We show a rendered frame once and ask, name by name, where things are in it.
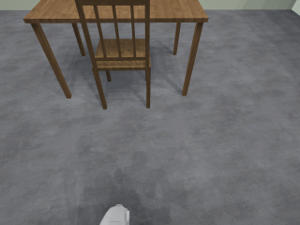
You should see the table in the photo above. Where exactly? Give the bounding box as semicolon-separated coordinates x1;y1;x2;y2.
23;0;209;98

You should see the robot left thigh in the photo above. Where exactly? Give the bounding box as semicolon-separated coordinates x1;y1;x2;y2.
99;206;130;225

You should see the chair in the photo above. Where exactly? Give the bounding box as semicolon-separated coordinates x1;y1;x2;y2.
74;0;151;110

